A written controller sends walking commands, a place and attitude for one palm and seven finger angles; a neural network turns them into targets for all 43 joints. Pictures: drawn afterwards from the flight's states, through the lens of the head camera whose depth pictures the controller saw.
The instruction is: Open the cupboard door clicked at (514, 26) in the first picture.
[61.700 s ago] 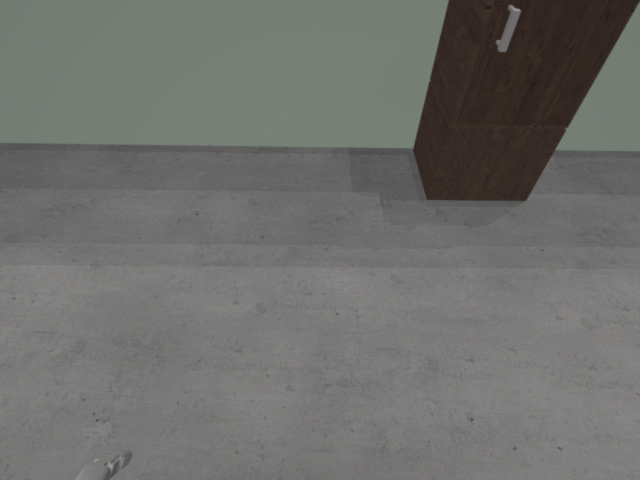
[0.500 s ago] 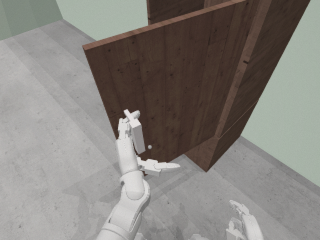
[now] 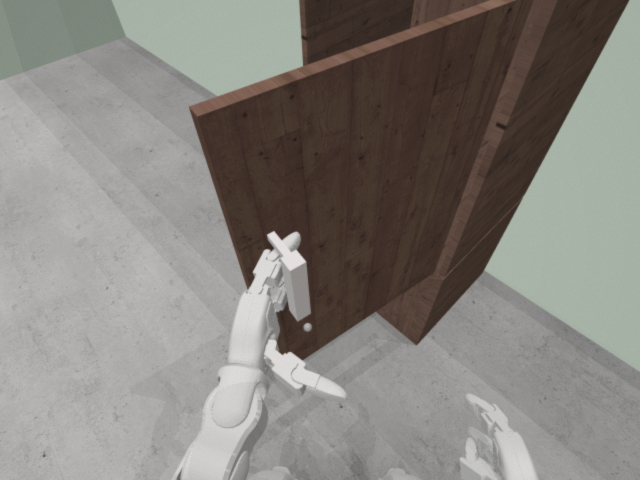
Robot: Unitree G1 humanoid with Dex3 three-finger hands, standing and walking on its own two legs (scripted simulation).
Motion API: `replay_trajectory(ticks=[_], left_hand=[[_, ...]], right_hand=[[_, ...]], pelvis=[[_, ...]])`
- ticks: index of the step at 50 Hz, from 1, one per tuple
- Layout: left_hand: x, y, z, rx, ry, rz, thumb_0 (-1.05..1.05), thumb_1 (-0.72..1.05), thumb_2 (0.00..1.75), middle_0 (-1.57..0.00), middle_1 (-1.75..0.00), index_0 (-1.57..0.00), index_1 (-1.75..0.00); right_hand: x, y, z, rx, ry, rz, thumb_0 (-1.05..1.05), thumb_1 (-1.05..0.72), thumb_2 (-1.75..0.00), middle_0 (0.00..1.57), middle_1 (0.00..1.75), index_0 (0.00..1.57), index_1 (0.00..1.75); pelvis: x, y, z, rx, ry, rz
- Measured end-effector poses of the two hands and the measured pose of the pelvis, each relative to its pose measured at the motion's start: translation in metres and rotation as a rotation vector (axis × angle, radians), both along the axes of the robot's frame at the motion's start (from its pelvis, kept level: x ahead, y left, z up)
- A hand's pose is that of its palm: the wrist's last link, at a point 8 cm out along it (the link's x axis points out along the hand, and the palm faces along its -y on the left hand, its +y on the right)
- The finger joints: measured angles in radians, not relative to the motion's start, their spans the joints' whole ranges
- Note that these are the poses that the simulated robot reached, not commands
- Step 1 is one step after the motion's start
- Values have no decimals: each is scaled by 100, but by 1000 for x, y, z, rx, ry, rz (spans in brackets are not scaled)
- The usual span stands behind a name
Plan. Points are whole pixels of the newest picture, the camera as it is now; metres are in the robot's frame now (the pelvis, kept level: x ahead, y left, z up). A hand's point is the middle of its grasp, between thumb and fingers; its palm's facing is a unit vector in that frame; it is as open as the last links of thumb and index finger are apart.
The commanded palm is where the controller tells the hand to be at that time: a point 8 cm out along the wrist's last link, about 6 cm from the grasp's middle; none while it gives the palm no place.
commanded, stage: slide the hand sideways off the handle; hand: left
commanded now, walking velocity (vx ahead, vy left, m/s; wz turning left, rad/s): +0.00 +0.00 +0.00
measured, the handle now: (288, 276) +0.35 +0.07 +0.06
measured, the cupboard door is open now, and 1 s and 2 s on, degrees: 80 80 80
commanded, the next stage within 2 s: draw the hand back to the body in 0.80 s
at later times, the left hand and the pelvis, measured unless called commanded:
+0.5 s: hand (272, 356) +0.25 +0.07 +0.06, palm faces -0.05 -1.00 -0.02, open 16.2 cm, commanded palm +0.21 +0.13 +0.06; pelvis +0.03 -0.01 -0.01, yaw +0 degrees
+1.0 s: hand (235, 387) +0.21 +0.11 +0.07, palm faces -0.07 -1.00 -0.03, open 16.3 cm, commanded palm +0.18 +0.17 +0.08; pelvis +0.01 -0.01 -0.02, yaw +0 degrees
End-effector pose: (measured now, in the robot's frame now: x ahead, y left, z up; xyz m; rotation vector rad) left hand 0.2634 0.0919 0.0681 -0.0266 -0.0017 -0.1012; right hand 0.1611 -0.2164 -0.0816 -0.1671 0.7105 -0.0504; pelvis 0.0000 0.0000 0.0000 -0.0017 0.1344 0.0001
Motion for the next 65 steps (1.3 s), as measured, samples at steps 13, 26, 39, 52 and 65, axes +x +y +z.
replay_trajectory(ticks=[13, 26, 39, 52, 65], left_hand=[[-22, 12, -5, 39, 31, 27, -1, -50, 30, -15, -32, -16, -30], [-38, 38, -3, 51, 44, 53, -1, -50, 30, -16, -31, -17, -30], [-65, 66, -7, 64, 43, 54, -1, -50, 30, -15, -30, -15, -30], [-71, 74, 6, 82, 8, 28, -1, -50, 30, -16, -30, -15, -30], [-71, 115, 38, 93, 8, 68, -1, -50, 30, -15, -30, -15, -30]], right_hand=[[30, 3, 1, 14, -19, 18, 1, -91, -89, 20, 30, 20, 30], [52, -9, -1, 1, -46, 27, 1, -91, -89, 20, 30, 21, 30], [47, -27, -4, -41, -74, 11, 1, -91, -89, 20, 30, 21, 30], [29, -19, 0, -27, -106, -26, 1, -91, -89, 20, 30, 21, 30], [31, -4, 25, -34, -151, -26, 2, -90, -89, 20, 30, 21, 30]], pelvis=[[21, -3, -4, 1, 26, -10], [32, -15, -9, 2, 56, 2], [25, -21, -17, -4, 69, 13], [14, -13, -18, -11, 43, 4], [20, -2, 1, -27, -15, 6]])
